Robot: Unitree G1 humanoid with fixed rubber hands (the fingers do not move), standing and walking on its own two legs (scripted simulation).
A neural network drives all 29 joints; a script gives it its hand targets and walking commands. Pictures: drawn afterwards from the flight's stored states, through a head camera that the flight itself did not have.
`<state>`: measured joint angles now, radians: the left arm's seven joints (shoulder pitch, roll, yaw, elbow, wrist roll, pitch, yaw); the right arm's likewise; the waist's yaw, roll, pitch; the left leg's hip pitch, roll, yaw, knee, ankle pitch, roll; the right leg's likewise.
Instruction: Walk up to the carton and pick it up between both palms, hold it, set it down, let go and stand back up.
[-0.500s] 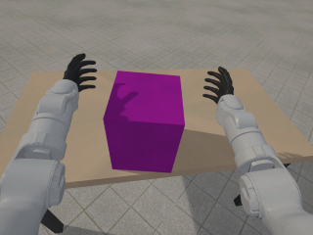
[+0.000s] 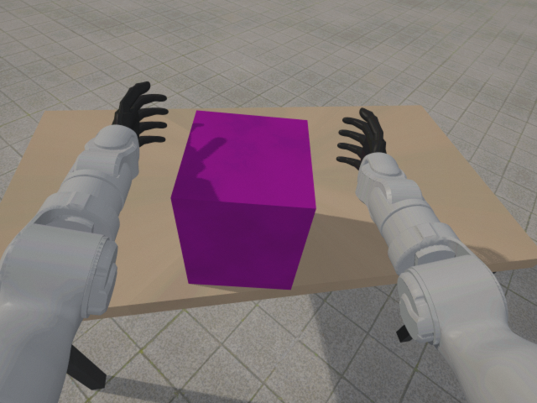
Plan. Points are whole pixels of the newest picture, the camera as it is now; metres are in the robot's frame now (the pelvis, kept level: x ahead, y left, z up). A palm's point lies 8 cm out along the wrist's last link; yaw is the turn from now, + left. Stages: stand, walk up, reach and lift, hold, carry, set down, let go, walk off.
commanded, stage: reach and lift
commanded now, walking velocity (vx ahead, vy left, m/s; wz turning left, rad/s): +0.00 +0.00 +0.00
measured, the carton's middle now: (246, 204) +0.47 -0.02 +0.01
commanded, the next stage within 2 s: none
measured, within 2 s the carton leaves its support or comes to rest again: neither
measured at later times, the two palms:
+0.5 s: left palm (144, 188) +0.46 +0.15 +0.07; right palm (356, 199) +0.42 -0.20 +0.07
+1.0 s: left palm (156, 184) +0.47 +0.13 +0.08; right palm (337, 202) +0.42 -0.17 +0.07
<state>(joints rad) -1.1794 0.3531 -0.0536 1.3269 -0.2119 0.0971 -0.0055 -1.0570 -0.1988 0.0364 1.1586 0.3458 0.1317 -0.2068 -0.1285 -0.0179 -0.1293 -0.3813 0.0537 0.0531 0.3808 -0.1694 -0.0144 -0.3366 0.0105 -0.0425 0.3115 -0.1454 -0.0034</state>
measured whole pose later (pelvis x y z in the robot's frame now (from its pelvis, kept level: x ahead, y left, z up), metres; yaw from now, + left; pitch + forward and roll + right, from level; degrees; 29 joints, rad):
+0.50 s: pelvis +0.00 +0.00 -0.01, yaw +0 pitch +19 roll -1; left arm -1.10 0.26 -0.02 1.55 -0.18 -0.27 0.02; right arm -0.97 -0.16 0.00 1.33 0.29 -0.19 -0.16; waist -0.12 -0.01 -0.23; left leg -0.65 0.06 0.04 0.52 -0.21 -0.02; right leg -0.60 0.01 -0.06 0.47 -0.20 0.00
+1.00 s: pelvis -0.02 +0.01 -0.02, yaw +0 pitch +21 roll -2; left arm -1.17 0.21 0.04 1.54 -0.11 -0.27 0.08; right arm -1.02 -0.08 -0.16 1.33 0.14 -0.18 -0.17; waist -0.12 -0.01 -0.24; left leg -0.72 0.05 0.04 0.54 -0.20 -0.01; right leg -0.67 0.00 -0.05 0.48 -0.18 0.00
